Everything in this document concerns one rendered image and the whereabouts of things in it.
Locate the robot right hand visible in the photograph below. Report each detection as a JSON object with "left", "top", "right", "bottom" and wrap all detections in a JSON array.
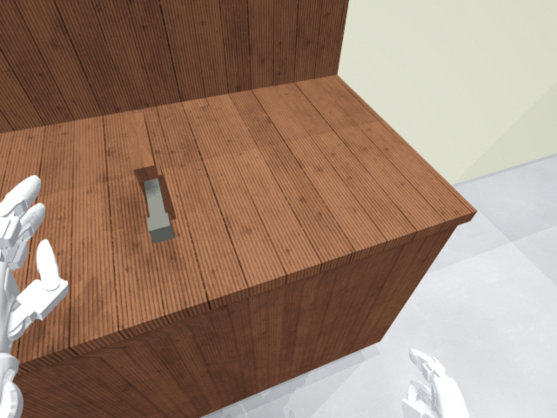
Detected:
[{"left": 402, "top": 348, "right": 471, "bottom": 418}]

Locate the tap lever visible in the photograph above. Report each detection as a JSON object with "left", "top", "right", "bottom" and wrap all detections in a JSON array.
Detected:
[{"left": 144, "top": 179, "right": 175, "bottom": 244}]

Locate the counter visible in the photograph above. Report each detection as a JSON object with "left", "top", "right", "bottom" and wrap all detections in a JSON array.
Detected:
[{"left": 0, "top": 0, "right": 477, "bottom": 418}]

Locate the robot left forearm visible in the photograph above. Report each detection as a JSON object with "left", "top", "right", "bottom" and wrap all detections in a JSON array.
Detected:
[{"left": 0, "top": 353, "right": 23, "bottom": 418}]

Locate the robot left hand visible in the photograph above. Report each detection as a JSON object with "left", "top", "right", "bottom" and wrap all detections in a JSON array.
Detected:
[{"left": 0, "top": 175, "right": 69, "bottom": 354}]

